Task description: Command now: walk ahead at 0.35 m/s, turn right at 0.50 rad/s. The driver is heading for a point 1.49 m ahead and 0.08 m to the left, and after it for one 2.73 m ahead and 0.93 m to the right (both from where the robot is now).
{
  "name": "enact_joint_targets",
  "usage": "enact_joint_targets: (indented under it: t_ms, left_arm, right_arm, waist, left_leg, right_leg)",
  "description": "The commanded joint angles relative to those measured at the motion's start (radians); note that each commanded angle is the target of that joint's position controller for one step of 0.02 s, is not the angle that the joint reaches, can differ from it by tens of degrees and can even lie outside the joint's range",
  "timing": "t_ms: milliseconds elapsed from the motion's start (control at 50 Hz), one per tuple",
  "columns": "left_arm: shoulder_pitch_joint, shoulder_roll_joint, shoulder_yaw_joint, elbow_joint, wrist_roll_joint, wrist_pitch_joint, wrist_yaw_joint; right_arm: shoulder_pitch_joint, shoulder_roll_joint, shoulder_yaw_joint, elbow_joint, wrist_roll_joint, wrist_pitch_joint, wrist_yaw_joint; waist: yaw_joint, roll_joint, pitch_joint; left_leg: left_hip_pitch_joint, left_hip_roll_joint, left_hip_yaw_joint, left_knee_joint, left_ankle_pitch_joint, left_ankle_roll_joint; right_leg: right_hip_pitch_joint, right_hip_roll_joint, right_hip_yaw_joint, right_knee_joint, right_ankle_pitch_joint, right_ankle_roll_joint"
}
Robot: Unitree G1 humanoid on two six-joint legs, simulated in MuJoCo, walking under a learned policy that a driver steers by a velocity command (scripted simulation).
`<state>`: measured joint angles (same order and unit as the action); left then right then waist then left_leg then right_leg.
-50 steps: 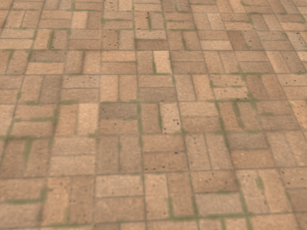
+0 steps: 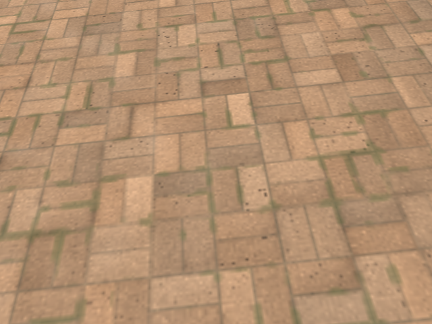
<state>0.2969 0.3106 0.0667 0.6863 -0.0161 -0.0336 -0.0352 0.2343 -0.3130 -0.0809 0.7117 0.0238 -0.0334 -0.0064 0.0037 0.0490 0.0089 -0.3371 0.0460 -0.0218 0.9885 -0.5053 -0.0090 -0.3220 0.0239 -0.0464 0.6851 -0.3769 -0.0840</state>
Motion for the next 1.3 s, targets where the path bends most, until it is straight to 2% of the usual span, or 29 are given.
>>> enact_joint_targets:
  t_ms: [20, 40, 80, 160, 220, 280, 340, 380, 420, 440, 460, 480, 500, 520, 540, 580, 640, 680, 720, 780, 820, 840, 860, 880, 900, 940, 1020, 1220, 1300]
  left_arm:
    - [0.104, 0.141, 0.027, -0.060, 0.008, -0.046, 0.005]
    - [0.067, 0.137, 0.023, -0.067, 0.009, -0.041, 0.012]
    - [0.064, 0.135, 0.017, -0.073, 0.015, -0.036, 0.028]
    - [0.131, 0.118, 0.011, -0.029, 0.006, -0.033, 0.053]
    - [0.167, 0.116, 0.009, 0.006, 0.005, -0.028, 0.062]
    - [0.185, 0.123, 0.011, 0.034, 0.003, -0.029, 0.062]
    - [0.187, 0.118, 0.009, 0.063, 0.011, -0.019, 0.062]
    - [0.167, 0.134, 0.012, 0.063, 0.017, -0.014, 0.069]
    - [0.106, 0.146, 0.010, 0.046, 0.025, -0.006, 0.073]
    - [0.091, 0.109, -0.004, 0.011, 0.049, -0.012, 0.072]
    - [0.283, -0.003, -0.034, 0.021, 0.052, -0.016, 0.059]
    - [0.256, 0.126, -0.012, 0.039, 0.028, -0.023, 0.047]
    - [0.108, 0.159, -0.001, -0.010, 0.001, -0.026, 0.045]
    - [0.027, 0.156, -0.002, -0.033, 0.009, -0.028, 0.051]
    - [-0.010, 0.150, 0.000, -0.047, 0.021, -0.021, 0.058]
    - [0.029, 0.110, -0.005, -0.060, 0.027, -0.002, 0.065]
    - [0.043, 0.056, -0.021, -0.060, 0.038, 0.010, 0.083]
    - [0.017, 0.059, -0.021, -0.068, 0.037, 0.014, 0.082]
    - [-0.057, 0.059, -0.022, -0.098, 0.027, 0.013, 0.073]
    - [-0.110, 0.074, -0.016, -0.126, 0.012, -0.012, 0.060]
    - [-0.063, 0.072, -0.005, -0.118, 0.003, -0.034, 0.056]
    - [-0.025, 0.080, 0.004, -0.109, 0.004, -0.040, 0.059]
    - [0.059, 0.132, 0.020, -0.102, 0.016, -0.041, 0.069]
    - [0.103, 0.218, 0.041, -0.091, 0.051, -0.033, 0.065]
    - [0.075, 0.221, 0.047, -0.090, 0.056, -0.042, 0.058]
    - [0.006, 0.117, 0.022, -0.105, 0.021, -0.049, 0.063]
    - [0.057, 0.085, 0.012, -0.061, 0.032, -0.068, 0.056]
    - [0.163, 0.143, 0.031, 0.053, -0.003, -0.046, 0.045]
    - [0.161, 0.171, 0.038, 0.089, -0.021, -0.025, 0.048]
  right_arm:
    - [-0.156, -0.111, -0.014, -0.147, 0.013, -0.077, 0.016]
    - [-0.150, -0.105, -0.015, -0.129, -0.016, -0.083, 0.013]
    - [-0.143, -0.098, -0.020, -0.112, -0.033, -0.082, 0.020]
    - [-0.200, -0.044, 0.001, -0.098, -0.031, -0.071, 0.027]
    - [-0.296, -0.018, 0.016, -0.116, -0.019, -0.073, 0.042]
    - [-0.367, -0.016, 0.023, -0.130, -0.005, -0.081, 0.059]
    - [-0.389, -0.018, 0.024, -0.136, -0.011, -0.093, 0.075]
    - [-0.290, -0.058, 0.007, -0.106, -0.019, -0.097, 0.077]
    - [-0.043, -0.104, -0.014, -0.036, -0.021, -0.098, 0.063]
    - [0.111, -0.154, -0.019, -0.013, -0.039, -0.092, 0.051]
    - [0.098, -0.200, -0.016, -0.008, -0.049, -0.087, 0.055]
    - [0.100, -0.136, -0.017, -0.018, -0.022, -0.071, 0.051]
    - [0.000, -0.125, -0.013, -0.049, -0.006, -0.058, 0.042]
    - [-0.067, -0.109, -0.007, -0.061, -0.002, -0.042, 0.032]
    - [-0.095, -0.106, -0.003, -0.072, -0.006, -0.032, 0.024]
    - [-0.109, -0.119, -0.008, -0.073, -0.026, -0.023, 0.018]
    - [-0.114, -0.138, -0.019, -0.066, -0.027, -0.013, 0.012]
    - [-0.111, -0.153, -0.027, -0.065, -0.008, 0.004, 0.000]
    - [-0.110, -0.154, -0.027, -0.068, 0.005, 0.017, -0.009]
    - [-0.074, -0.160, -0.028, -0.065, 0.002, 0.024, -0.008]
    - [-0.071, -0.145, -0.020, -0.066, 0.004, 0.029, -0.005]
    - [-0.064, -0.116, -0.011, -0.066, 0.001, 0.030, -0.004]
    - [-0.055, -0.044, 0.010, -0.073, -0.005, 0.025, -0.001]
    - [-0.074, 0.005, 0.022, -0.121, 0.005, 0.009, 0.003]
    - [-0.093, -0.068, 0.004, -0.141, 0.003, -0.007, 0.005]
    - [-0.051, -0.120, -0.019, -0.097, -0.004, -0.002, 0.008]
    - [-0.060, -0.045, -0.004, -0.081, -0.008, -0.005, 0.016]
    - [-0.300, 0.008, 0.030, -0.142, 0.001, -0.036, 0.057]
    - [-0.242, -0.044, 0.012, -0.140, 0.001, -0.050, 0.065]
  waist:
    - [0.049, -0.135, 0.071]
    - [0.031, -0.097, 0.078]
    - [0.020, -0.127, 0.052]
    - [0.042, -0.112, 0.031]
    - [0.079, -0.144, 0.052]
    - [0.103, -0.146, 0.094]
    - [0.100, -0.148, 0.101]
    - [0.049, -0.186, 0.012]
    - [-0.086, -0.175, -0.136]
    - [-0.130, -0.057, -0.283]
    - [-0.001, 0.227, -0.437]
    - [-0.065, 0.081, -0.501]
    - [-0.068, 0.048, -0.314]
    - [-0.050, -0.054, -0.195]
    - [-0.027, -0.090, -0.117]
    - [0.029, -0.026, -0.072]
    - [0.043, 0.024, -0.101]
    - [0.033, 0.024, -0.154]
    - [0.006, 0.063, -0.127]
    - [-0.020, 0.091, -0.110]
    - [0.019, 0.086, -0.106]
    - [0.043, 0.071, -0.090]
    - [0.073, -0.041, -0.118]
    - [0.065, -0.280, -0.081]
    - [0.045, -0.279, -0.020]
    - [0.018, -0.192, 0.025]
    - [0.031, -0.163, 0.041]
    - [0.103, -0.176, 0.082]
    - [0.027, -0.199, 0.044]
  left_leg:
    - [-0.587, 0.019, -0.081, 0.231, 0.100, 0.041]
    - [-0.543, 0.039, -0.076, 0.153, 0.185, 0.039]
    - [-0.443, 0.028, -0.052, 0.056, 0.309, 0.015]
    - [-0.416, -0.003, -0.007, -0.156, 0.484, -0.029]
    - [-0.347, -0.024, 0.019, -0.325, 0.606, -0.036]
    - [-0.321, -0.028, 0.035, -0.433, 0.654, -0.016]
    - [-0.271, -0.057, 0.070, -0.510, 0.634, 0.032]
    - [-0.155, -0.108, 0.093, -0.505, 0.577, 0.075]
    - [0.135, -0.122, 0.095, -0.570, 0.688, 0.132]
    - [0.478, 0.064, -0.125, -0.487, 0.963, 0.208]
    - [0.825, 0.370, -0.570, -0.427, 1.252, 0.437]
    - [0.783, 0.326, -0.620, -0.522, 1.024, 0.429]
    - [0.623, 0.268, -0.490, -0.569, 0.874, 0.376]
    - [0.442, 0.216, -0.411, -0.622, 0.789, 0.333]
    - [0.289, 0.191, -0.374, -0.663, 0.770, 0.321]
    - [0.091, 0.136, -0.318, -0.718, 0.717, 0.312]
    - [-0.014, 0.097, -0.247, -0.694, 0.861, 0.305]
    - [-0.037, 0.073, -0.257, -0.703, 0.553, 0.279]
    - [-0.075, 0.052, -0.310, -0.739, 0.172, 0.252]
    - [-0.052, 0.060, -0.386, -0.707, 0.018, 0.232]
    - [-0.078, 0.043, -0.413, -0.649, -0.057, 0.199]
    - [-0.133, 0.005, -0.402, -0.591, -0.091, 0.164]
    - [-0.247, -0.064, -0.315, -0.369, -0.148, 0.100]
    - [-0.471, -0.188, -0.141, -0.128, -0.107, 0.067]
    - [-0.544, -0.091, -0.166, 0.021, -0.024, 0.057]
    - [-0.547, -0.054, -0.144, 0.100, 0.121, 0.026]
    - [-0.484, -0.038, -0.109, 0.125, 0.323, -0.005]
    - [-0.300, -0.014, 0.043, -0.365, 0.431, -0.004]
    - [-0.104, -0.058, 0.067, -0.496, 0.362, 0.076]
  right_leg:
    - [0.353, -0.356, 0.718, -0.508, -0.238, -0.230]
    - [0.313, -0.308, 0.610, -0.489, -0.096, -0.190]
    - [0.281, -0.231, 0.465, -0.500, 0.119, -0.151]
    - [0.316, -0.183, 0.296, -0.493, 0.436, -0.115]
    - [0.276, -0.161, 0.243, -0.507, 0.444, -0.082]
    - [0.286, -0.186, 0.231, -0.526, 0.402, -0.084]
    - [0.341, -0.198, 0.186, -0.457, 0.636, -0.063]
    - [0.407, -0.195, 0.165, -0.327, 0.983, -0.033]
    - [0.376, -0.143, 0.112, -0.016, 1.162, 0.019]
    - [0.136, -0.091, 0.108, 0.286, 0.790, 0.055]
    - [-0.235, 0.078, 0.132, 0.690, -0.289, 0.154]
    - [-0.261, 0.048, 0.226, 0.759, -0.236, 0.150]
    - [-0.326, 0.000, 0.207, 0.736, -0.176, 0.146]
    - [-0.331, -0.030, 0.172, 0.678, -0.112, 0.141]
    - [-0.305, -0.044, 0.157, 0.638, -0.082, 0.146]
    - [-0.197, -0.062, 0.154, 0.514, -0.056, 0.151]
    - [-0.122, -0.042, 0.110, 0.316, -0.040, 0.177]
    - [-0.082, -0.044, 0.115, 0.235, 0.060, 0.179]
    - [-0.079, -0.037, 0.115, 0.142, 0.131, 0.172]
    - [-0.050, -0.013, 0.110, 0.007, 0.106, 0.153]
    - [0.078, -0.004, 0.095, -0.138, 0.134, 0.125]
    - [0.170, -0.028, 0.105, -0.216, 0.129, 0.105]
    - [0.307, -0.204, 0.274, -0.312, -0.016, 0.046]
    - [0.363, -0.398, 0.622, -0.451, -0.282, -0.061]
    - [0.301, -0.444, 0.759, -0.500, -0.401, -0.125]
    - [0.285, -0.350, 0.548, -0.483, -0.275, -0.077]
    - [0.239, -0.259, 0.299, -0.523, 0.044, -0.064]
    - [0.283, -0.268, 0.126, -0.525, 0.311, -0.089]
    - [0.331, -0.305, 0.128, -0.406, 0.628, -0.065]
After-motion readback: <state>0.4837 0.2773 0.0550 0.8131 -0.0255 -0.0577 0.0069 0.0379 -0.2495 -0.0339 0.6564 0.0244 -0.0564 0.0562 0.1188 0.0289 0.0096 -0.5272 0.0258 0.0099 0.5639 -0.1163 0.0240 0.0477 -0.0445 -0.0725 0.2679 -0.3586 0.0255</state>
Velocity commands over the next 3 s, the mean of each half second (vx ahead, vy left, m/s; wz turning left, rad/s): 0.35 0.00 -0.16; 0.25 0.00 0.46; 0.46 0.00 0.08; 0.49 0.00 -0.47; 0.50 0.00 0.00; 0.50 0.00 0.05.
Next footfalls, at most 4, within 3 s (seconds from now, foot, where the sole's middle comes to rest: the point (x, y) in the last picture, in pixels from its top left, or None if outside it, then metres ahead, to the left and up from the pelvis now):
0.42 left None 0.41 0.06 -0.76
0.86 right None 0.45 -0.17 -0.76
1.34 left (198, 280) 0.64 0.15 -0.76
1.86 right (248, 191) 0.99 -0.03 -0.76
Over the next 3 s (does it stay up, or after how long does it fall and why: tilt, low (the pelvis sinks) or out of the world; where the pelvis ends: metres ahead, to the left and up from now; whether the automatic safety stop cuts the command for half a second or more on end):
stays up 1.49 0.06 0.01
